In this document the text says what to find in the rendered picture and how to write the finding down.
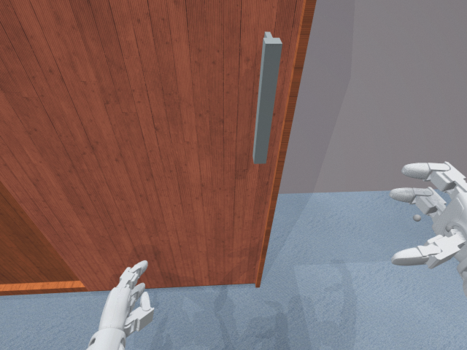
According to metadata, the robot left hand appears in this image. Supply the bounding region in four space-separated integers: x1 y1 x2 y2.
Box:
99 260 154 337

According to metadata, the robot right hand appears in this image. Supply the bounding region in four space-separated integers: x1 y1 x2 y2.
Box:
389 161 467 269

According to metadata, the handle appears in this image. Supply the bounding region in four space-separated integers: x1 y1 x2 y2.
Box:
252 32 282 164

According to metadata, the wardrobe door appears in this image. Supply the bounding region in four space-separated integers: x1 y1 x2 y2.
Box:
0 0 304 291
0 181 79 284

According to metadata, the left robot forearm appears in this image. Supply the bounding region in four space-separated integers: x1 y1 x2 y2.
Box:
86 328 126 350

